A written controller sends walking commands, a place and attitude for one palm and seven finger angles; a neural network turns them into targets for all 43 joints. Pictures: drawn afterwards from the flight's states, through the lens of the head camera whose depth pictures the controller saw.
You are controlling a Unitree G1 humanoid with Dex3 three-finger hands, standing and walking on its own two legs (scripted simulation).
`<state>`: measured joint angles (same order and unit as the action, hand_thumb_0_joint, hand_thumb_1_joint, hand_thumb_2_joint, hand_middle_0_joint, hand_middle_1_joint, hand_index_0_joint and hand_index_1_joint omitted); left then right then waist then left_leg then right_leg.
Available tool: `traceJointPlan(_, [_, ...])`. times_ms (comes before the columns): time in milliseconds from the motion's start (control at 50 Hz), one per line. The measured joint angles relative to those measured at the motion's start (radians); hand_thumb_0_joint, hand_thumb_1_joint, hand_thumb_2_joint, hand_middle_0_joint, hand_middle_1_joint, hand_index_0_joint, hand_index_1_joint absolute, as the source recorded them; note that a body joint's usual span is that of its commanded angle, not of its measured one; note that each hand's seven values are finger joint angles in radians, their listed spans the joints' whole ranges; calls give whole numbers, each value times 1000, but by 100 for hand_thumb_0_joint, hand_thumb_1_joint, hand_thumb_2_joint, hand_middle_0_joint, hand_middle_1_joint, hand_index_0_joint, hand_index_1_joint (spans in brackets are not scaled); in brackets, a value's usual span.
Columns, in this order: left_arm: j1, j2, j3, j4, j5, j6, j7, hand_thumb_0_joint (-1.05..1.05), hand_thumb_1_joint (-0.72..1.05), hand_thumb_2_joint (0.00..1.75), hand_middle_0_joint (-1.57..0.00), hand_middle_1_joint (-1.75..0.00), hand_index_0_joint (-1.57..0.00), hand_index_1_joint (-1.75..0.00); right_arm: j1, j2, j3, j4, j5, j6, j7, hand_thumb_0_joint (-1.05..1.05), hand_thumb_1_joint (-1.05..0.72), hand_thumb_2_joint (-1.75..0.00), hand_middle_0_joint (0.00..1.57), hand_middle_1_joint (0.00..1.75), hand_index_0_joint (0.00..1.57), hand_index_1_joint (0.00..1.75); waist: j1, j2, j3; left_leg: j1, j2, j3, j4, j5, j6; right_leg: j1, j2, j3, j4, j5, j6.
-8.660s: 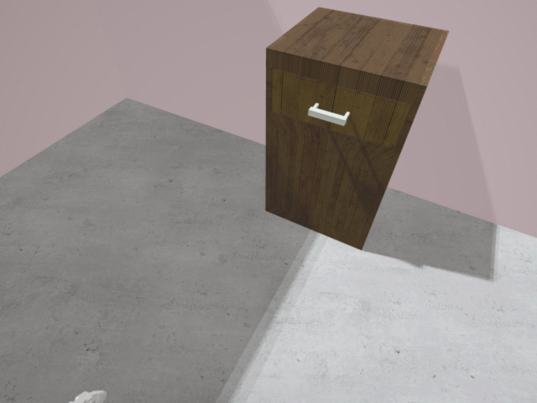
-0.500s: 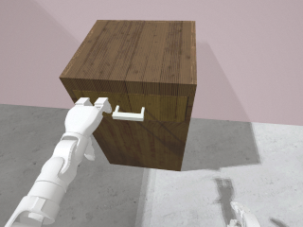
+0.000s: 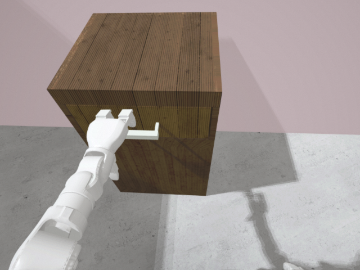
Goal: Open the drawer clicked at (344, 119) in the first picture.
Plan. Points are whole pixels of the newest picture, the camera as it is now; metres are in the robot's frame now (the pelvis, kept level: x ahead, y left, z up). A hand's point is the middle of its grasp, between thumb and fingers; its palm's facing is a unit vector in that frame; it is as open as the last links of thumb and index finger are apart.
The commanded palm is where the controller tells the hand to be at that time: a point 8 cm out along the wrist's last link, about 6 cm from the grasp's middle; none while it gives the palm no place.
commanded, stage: move the hooked fingers above the handle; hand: left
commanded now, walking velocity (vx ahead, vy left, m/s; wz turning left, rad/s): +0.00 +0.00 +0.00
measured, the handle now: (140, 129) +0.53 +0.16 -0.09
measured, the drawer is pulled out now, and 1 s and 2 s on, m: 0.00 0.00 0.00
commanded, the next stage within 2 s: lower the fingers behind the handle in 1.28 s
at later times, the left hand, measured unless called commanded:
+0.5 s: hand (134, 135) +0.46 +0.15 -0.03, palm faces -0.02 -0.03 -1.00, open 13.8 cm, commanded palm +0.45 +0.16 +0.02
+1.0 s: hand (137, 133) +0.48 +0.15 -0.04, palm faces -0.06 -0.02 -1.00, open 13.8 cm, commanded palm +0.46 +0.16 +0.01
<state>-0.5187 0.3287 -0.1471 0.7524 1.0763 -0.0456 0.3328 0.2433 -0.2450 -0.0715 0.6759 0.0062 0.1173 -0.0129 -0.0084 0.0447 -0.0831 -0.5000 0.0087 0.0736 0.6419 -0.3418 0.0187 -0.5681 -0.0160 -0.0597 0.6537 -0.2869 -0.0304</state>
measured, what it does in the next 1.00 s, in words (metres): stands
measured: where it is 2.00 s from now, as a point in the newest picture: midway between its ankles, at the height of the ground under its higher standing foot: outside the picture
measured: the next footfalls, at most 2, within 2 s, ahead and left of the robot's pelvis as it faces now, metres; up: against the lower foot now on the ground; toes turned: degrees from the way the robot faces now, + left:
none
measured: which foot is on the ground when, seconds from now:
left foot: down 0.00-1.00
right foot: down 0.00-1.00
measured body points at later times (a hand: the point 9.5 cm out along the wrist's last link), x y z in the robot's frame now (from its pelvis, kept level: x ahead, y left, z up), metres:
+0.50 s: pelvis -0.01 +0.01 -0.03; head +0.09 +0.00 +0.41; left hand +0.46 +0.15 +0.03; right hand +0.01 -0.27 -0.16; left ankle -0.02 +0.11 -0.72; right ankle +0.02 -0.10 -0.72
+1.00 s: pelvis -0.01 +0.01 -0.03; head +0.11 +0.00 +0.40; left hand +0.47 +0.15 +0.01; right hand -0.01 -0.26 -0.17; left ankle -0.02 +0.11 -0.72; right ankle +0.02 -0.10 -0.72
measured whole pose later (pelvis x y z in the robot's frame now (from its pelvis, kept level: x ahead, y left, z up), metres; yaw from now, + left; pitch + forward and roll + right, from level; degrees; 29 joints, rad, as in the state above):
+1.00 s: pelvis -0.01 +0.01 -0.03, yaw -1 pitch +22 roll +0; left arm -0.86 0.33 -0.11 1.14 1.10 0.02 0.45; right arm 0.35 -0.25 -0.06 0.70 -0.03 0.08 0.01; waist -0.13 0.06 -0.15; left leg -0.85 0.03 0.08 0.89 -0.43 0.04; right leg -0.90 -0.01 -0.05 0.85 -0.34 -0.02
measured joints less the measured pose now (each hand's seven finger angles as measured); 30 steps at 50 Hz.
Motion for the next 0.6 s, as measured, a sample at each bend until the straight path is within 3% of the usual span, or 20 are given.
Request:
traceJointPlan(320, [-173,-7,22,240,31,8,79,0,-49,30,-32,-120,-32,-120,53,2,-8,23,-19,-17,8,0,-91,-90,20,30,20,30,-56,-5,-34,-152,7,1,102,-30,7,-143,1,2,79,-15,3])
traceJointPlan(440, [-251,-14,20,316,49,10,112,0,-49,30,-32,-120,-32,-120,72,-5,-8,40,-31,-31,15,0,-91,-90,20,30,20,30,-89,-5,-47,-236,7,-2,164,-49,12,-222,-2,0,130,-28,6])
traceJointPlan(600, [-360,-23,35,419,50,79,157,0,-49,30,-32,-120,-32,-120,90,-6,-4,53,-44,-35,32,0,-91,-90,20,30,20,30,-131,7,-64,-338,12,6,240,-77,17,-324,0,8,197,-46,10])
